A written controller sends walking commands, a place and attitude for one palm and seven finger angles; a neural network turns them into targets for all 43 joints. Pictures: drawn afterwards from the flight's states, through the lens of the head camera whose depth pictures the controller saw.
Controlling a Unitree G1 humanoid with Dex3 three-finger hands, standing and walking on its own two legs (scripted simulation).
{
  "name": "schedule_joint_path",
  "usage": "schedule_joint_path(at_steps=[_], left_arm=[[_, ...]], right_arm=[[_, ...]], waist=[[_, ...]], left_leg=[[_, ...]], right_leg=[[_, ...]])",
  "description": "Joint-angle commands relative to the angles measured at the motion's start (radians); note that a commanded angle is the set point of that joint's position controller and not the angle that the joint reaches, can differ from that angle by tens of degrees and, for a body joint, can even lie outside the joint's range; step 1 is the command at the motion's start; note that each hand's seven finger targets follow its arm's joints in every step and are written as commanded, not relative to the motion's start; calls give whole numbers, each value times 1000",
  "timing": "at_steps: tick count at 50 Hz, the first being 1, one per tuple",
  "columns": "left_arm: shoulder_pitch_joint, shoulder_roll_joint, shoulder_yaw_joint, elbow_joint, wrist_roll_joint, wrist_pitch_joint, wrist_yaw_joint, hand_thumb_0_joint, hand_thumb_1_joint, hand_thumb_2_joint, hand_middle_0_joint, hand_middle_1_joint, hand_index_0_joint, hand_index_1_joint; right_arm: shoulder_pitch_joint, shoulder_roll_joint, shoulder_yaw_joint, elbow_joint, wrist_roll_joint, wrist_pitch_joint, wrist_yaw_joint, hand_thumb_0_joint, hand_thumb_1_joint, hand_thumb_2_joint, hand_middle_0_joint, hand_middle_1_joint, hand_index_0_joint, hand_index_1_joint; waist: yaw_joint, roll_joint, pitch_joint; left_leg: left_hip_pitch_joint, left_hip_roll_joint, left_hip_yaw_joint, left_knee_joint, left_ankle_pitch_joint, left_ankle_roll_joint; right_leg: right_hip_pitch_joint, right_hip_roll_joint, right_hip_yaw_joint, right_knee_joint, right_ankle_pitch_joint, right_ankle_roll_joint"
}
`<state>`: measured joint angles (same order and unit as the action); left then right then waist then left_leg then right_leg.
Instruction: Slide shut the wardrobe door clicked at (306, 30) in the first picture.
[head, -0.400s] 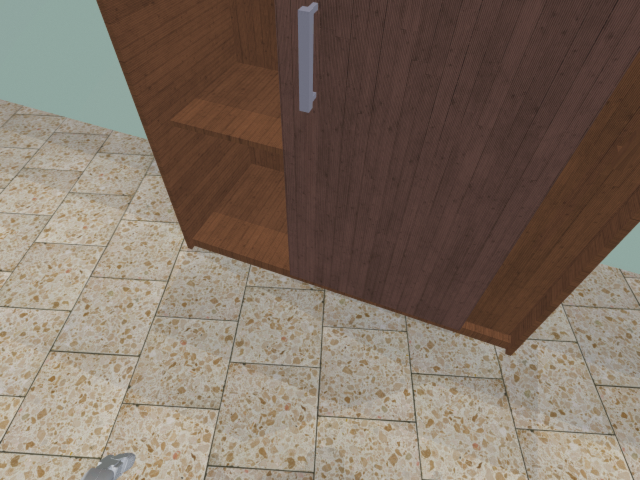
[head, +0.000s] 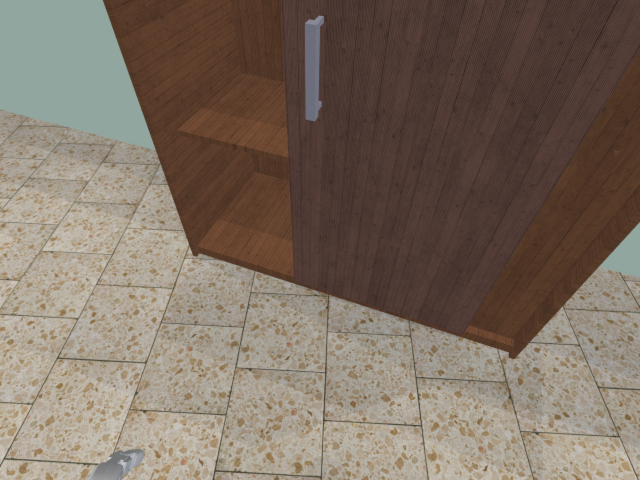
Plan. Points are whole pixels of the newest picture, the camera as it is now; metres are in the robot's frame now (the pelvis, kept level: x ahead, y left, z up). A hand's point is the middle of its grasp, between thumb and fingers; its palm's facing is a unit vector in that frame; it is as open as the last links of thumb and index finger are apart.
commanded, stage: stand and wait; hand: right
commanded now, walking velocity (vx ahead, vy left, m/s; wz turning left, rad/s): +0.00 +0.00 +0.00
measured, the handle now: (315, 70) +0.85 +0.05 +0.11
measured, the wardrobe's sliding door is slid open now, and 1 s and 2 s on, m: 0.44 0.44 0.44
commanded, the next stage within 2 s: look at it before walking up in 0.70 s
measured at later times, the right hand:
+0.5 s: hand out of the picture +0.06 -0.24 -0.15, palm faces -0.02 +0.94 -0.35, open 7.4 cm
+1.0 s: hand out of the picture +0.05 -0.25 -0.15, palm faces -0.03 +0.94 -0.33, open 7.4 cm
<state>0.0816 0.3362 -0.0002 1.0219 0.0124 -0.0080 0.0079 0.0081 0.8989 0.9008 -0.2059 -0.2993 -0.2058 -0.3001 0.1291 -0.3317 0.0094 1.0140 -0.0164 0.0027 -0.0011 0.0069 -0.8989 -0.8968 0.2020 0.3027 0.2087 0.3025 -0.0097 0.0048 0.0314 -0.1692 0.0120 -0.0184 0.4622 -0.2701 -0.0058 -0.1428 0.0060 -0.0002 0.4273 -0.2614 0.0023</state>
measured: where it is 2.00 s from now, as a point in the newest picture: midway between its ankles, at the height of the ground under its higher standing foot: outside the picture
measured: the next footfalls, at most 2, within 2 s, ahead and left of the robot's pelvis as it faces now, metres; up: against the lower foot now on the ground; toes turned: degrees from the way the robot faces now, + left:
none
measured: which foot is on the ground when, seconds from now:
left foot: down 0.00-1.00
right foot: down 0.00-1.00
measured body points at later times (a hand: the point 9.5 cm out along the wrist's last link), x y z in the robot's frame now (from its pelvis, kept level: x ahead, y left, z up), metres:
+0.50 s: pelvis -0.02 +0.01 +0.00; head -0.02 +0.02 +0.45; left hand +0.05 +0.31 -0.13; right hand +0.06 -0.29 -0.12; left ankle -0.01 +0.12 -0.74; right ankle -0.02 -0.12 -0.74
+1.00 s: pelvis -0.02 +0.00 +0.01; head -0.01 +0.00 +0.45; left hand +0.06 +0.30 -0.13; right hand +0.06 -0.30 -0.13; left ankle -0.01 +0.12 -0.74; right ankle -0.02 -0.12 -0.74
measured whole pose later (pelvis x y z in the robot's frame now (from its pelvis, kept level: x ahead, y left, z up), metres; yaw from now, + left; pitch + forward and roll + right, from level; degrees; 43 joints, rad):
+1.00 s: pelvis -0.02 +0.00 +0.01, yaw +0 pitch -1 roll +0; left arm 0.12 0.33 0.00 1.12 0.01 -0.01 0.00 0.01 0.90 0.90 -0.21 -0.30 -0.21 -0.30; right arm 0.14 -0.34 0.00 1.09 -0.02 -0.01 0.00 0.01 -0.90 -0.90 0.20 0.30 0.21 0.30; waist 0.00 0.01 0.04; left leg -0.15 0.00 -0.02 0.38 -0.20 0.00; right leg -0.14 0.00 0.00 0.36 -0.20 0.01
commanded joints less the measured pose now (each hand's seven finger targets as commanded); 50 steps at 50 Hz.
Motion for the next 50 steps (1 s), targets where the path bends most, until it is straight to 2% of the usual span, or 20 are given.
schedule_joint_path(at_steps=[1, 22, 28, 31, 37, 39, 50], left_arm=[[-46, 197, 48, -54, 1, -25, 10, 0, 900, 900, -200, -300, -200, -300], [-6, 201, 38, 28, -2, -23, 6, 0, 900, 900, -200, -300, -200, -300], [3, 199, 38, 32, 0, -21, 3, 0, 900, 900, -200, -300, -200, -300], [6, 200, 39, 33, -1, -24, 3, 0, 900, 900, -200, -300, -200, -300], [3, 200, 38, 33, -3, -27, 4, 0, 900, 900, -200, -300, -200, -300], [1, 204, 38, 34, -3, -30, 5, 0, 900, 900, -200, -300, -200, -300], [-11, 206, 40, 35, -5, -30, 8, 0, 900, 900, -200, -300, -200, -300]], right_arm=[[-51, -213, -49, -64, 5, -28, -14, 0, -900, -900, 200, 300, 200, 300], [-50, -220, -46, -4, 7, -32, -11, 0, -900, -900, 200, 300, 200, 300], [-53, -219, -47, -2, 5, -30, -9, 0, -900, -900, 200, 300, 200, 300], [-48, -217, -47, -3, 5, -32, -9, 0, -900, -900, 200, 300, 200, 300], [-46, -214, -46, -1, 5, -33, -9, 0, -900, -900, 200, 300, 200, 300], [-40, -212, -45, 2, 6, -34, -9, 0, -900, -900, 200, 300, 200, 300], [-33, -212, -43, 9, 5, -35, -12, 0, -900, -900, 200, 300, 200, 300]], waist=[[10, 1, -105], [9, 14, -52], [10, 15, -18], [11, 5, -48], [10, -1, -57], [9, -8, -79], [9, -12, -86]], left_leg=[[30, 103, -86, -72, 281, 42], [7, 106, -114, -156, 123, 40], [-22, 102, -128, -181, 25, 40], [-9, 103, -122, -172, 57, 39], [5, 100, -111, -161, 106, 36], [17, 101, -104, -150, 143, 36], [36, 102, -93, -136, 236, 33]], right_leg=[[39, -114, 75, -54, 255, -35], [9, -115, 89, -110, 133, -23], [-17, -108, 90, -119, 78, -22], [-3, -113, 95, -114, 106, -25], [0, -119, 98, -119, 129, -25], [14, -123, 97, -117, 155, -26], [40, -128, 94, -114, 228, -27]])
